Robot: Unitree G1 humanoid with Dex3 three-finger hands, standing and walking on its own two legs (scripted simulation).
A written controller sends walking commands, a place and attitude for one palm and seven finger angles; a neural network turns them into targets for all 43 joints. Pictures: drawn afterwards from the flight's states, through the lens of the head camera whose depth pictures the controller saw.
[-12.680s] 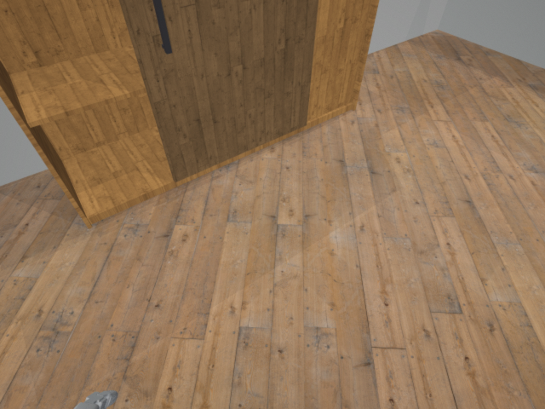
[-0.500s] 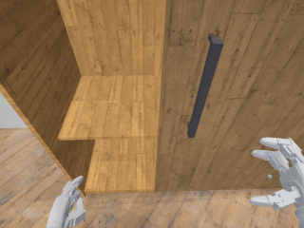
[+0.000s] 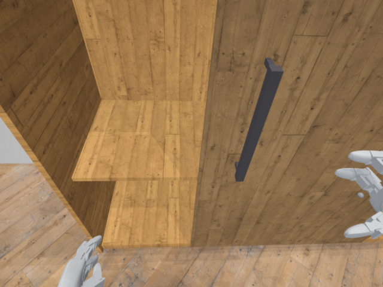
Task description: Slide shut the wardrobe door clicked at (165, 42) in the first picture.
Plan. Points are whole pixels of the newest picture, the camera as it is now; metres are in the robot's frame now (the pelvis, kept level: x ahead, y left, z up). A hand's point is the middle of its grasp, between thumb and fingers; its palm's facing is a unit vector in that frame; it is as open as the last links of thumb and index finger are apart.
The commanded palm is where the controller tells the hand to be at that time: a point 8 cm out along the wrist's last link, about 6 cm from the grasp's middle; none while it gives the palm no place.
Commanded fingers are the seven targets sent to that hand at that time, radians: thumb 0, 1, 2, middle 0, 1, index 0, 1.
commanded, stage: raise the hand with hooked fingers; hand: right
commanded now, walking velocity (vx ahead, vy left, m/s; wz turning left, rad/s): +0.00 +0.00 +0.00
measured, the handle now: (251, 130) +0.44 -0.11 +0.12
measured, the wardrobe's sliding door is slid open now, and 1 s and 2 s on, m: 0.43 0.43 0.43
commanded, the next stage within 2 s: move the hooked fingers beside the handle in 0.38 s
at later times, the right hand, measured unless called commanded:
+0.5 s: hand (356, 198) +0.27 -0.27 +0.13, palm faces +0.00 +1.00 -0.07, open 14.0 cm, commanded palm +0.24 -0.31 +0.12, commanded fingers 0.00 0.50 -0.30 0.30 1.20 0.30 1.20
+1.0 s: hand (325, 178) +0.31 -0.23 +0.12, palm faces -0.04 +1.00 -0.05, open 13.9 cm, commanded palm +0.28 -0.28 +0.12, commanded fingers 0.00 0.50 -0.30 0.30 1.20 0.30 1.20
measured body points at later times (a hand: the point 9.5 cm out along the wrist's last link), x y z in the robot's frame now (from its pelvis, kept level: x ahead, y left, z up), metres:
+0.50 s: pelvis +0.00 +0.00 +0.00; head -0.01 +0.02 +0.45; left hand +0.16 +0.25 -0.07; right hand +0.26 -0.32 +0.13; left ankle +0.01 +0.14 -0.72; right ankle -0.01 -0.13 -0.72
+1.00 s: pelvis +0.00 +0.00 +0.00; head +0.00 +0.02 +0.45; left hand +0.13 +0.26 -0.08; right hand +0.31 -0.29 +0.13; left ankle +0.01 +0.14 -0.72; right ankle -0.01 -0.13 -0.72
